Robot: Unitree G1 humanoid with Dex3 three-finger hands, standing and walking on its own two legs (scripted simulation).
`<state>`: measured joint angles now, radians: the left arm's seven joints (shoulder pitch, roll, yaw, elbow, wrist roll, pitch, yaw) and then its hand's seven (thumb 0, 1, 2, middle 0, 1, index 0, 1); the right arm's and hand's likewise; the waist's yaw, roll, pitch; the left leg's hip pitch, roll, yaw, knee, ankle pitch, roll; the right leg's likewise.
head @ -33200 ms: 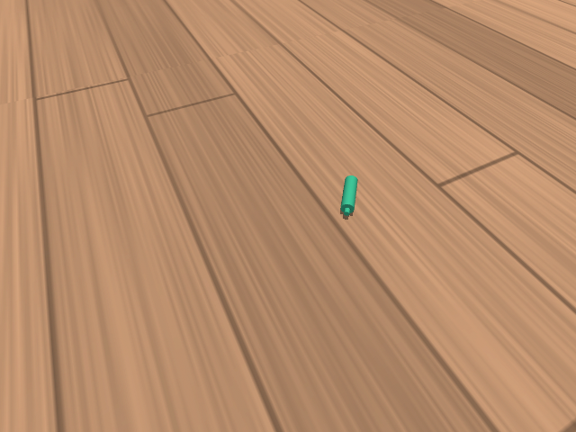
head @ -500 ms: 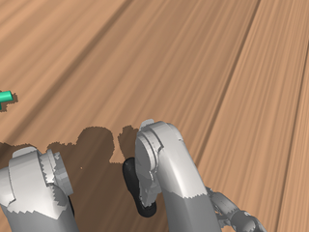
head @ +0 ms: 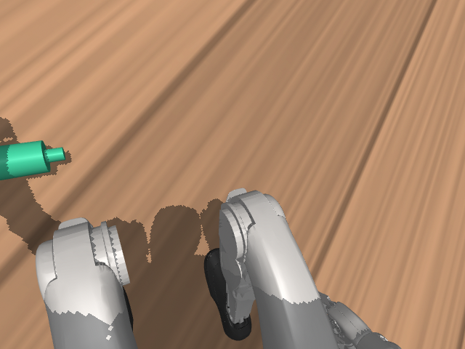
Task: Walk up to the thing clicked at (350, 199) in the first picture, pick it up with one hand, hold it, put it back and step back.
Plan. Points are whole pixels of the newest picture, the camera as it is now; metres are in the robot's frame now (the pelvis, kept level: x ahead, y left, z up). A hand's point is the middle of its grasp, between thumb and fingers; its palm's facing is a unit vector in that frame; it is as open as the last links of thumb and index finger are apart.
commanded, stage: withdraw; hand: left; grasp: from above
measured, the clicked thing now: out of the picture +0.43 +0.35 -0.27
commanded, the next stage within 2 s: home in 0.60 s
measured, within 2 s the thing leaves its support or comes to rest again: neither
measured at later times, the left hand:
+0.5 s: hand out of the picture +0.38 +0.36 -0.13, palm faces -0.46 -0.14 -0.88, open 13.9 cm
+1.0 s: hand out of the picture +0.36 +0.33 -0.02, palm faces -0.36 -0.31 -0.88, open 11.5 cm
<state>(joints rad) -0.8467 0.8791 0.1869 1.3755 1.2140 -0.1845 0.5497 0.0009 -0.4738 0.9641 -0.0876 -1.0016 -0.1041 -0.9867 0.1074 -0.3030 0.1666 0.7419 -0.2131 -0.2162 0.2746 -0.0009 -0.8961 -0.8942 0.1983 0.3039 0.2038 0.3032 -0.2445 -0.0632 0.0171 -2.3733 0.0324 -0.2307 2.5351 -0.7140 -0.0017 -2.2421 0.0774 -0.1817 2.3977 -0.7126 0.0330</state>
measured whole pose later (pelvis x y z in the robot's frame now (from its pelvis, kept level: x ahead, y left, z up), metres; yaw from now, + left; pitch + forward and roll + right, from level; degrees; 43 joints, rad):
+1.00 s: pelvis -0.01 +0.00 +0.10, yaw +7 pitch +35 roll -7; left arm -0.61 0.58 0.06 0.93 0.90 -0.07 0.16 0.00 0.06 0.90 -0.22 -0.58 -0.21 -0.59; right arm 0.19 -0.26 0.01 0.70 -0.04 -0.01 0.14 0.00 -0.90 -0.89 0.20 0.30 0.20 0.30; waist -0.11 0.07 -0.17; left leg -2.12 0.03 -0.09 2.16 -0.66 0.02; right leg -2.04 0.04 -0.07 2.10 -0.69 0.03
